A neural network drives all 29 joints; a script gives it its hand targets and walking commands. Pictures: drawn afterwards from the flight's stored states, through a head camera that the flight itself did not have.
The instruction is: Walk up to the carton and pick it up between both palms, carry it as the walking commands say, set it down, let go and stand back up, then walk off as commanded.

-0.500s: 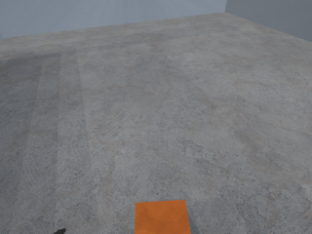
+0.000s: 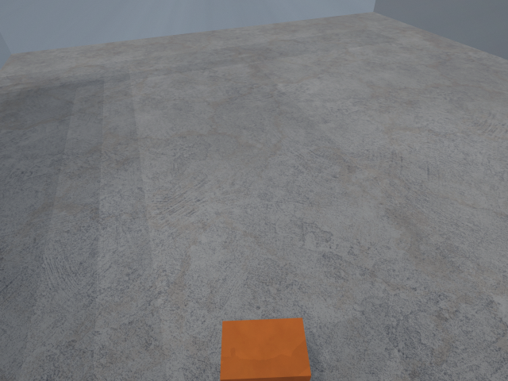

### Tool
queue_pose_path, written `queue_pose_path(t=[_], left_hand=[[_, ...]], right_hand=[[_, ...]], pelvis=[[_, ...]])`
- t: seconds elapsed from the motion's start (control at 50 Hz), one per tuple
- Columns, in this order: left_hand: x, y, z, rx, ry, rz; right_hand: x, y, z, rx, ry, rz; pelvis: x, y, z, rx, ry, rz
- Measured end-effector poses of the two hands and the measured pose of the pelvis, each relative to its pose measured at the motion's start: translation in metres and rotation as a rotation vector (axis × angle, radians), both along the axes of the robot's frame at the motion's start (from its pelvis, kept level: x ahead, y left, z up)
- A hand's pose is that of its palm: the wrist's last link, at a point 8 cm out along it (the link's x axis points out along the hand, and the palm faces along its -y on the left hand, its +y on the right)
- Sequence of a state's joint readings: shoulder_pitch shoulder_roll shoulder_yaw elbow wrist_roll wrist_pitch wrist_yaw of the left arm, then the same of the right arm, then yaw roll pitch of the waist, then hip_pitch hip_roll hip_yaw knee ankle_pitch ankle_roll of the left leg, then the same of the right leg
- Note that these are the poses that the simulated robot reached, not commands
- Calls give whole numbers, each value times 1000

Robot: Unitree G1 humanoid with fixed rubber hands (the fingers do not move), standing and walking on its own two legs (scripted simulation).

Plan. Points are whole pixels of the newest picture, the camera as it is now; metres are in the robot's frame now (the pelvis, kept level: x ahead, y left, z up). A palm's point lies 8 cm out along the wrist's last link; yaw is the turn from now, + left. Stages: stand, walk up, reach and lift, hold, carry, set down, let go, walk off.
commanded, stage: stand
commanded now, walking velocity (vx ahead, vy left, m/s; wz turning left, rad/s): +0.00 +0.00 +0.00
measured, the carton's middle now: (263, 355) +0.44 +0.01 -0.70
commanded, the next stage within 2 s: walk off in 0.48 s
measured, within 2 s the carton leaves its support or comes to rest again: neither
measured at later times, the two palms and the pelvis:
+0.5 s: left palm out of the picture +0.09 +0.32 -0.10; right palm out of the picture +0.08 -0.32 -0.10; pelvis +0.00 +0.00 +0.00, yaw +0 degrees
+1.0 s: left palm out of the picture +0.07 +0.33 -0.12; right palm out of the picture +0.01 -0.27 -0.13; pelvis +0.00 +0.03 -0.01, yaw -4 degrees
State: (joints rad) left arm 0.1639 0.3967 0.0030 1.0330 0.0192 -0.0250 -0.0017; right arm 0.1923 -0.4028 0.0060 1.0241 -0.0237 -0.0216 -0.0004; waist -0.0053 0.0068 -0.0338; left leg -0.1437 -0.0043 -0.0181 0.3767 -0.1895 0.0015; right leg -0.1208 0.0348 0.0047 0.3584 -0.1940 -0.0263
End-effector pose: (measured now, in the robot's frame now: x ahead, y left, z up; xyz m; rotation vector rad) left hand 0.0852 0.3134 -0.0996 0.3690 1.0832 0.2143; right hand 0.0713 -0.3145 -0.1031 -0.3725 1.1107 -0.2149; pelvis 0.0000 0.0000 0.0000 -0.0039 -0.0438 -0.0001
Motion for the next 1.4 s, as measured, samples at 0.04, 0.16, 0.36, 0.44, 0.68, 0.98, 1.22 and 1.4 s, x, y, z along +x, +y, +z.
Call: queue_pose_path(t=[0.04, 0.16, 0.36, 0.44, 0.68, 0.98, 1.22, 1.4], left_hand=[[1, 0, 0, 1, 1, 1], [5, 1, 1, 3, 1, 4], [6, 2, 1, 3, 12, 12], [5, 2, 0, 4, 20, 15], [3, 4, 0, 4, 33, 23], [-11, 11, -22, -27, 147, -7], [26, 84, -33, -13, 172, -99], [71, 67, -35, -50, 129, -252]], right_hand=[[1, -1, 0, -2, 2, 0], [5, -2, 1, -5, 4, 2], [7, -2, 1, -8, 15, 4], [8, -3, 1, -9, 20, 3], [9, -2, 0, -9, 31, 3], [-57, 39, -24, 15, 229, -107], [-85, 122, -13, 16, 199, -231], [-88, 183, -48, 114, 115, -316]], pelvis=[[0, 0, 0, 0, 0, 0], [1, 0, 1, 0, 0, 2], [2, 0, 1, 1, 0, 4], [2, 0, 1, 1, 1, 4], [3, 0, 2, 1, 2, 7], [1, 29, -5, 3, 47, -63], [2, 108, -6, -2, 61, -170], [2, 142, -19, 36, 47, -294]])
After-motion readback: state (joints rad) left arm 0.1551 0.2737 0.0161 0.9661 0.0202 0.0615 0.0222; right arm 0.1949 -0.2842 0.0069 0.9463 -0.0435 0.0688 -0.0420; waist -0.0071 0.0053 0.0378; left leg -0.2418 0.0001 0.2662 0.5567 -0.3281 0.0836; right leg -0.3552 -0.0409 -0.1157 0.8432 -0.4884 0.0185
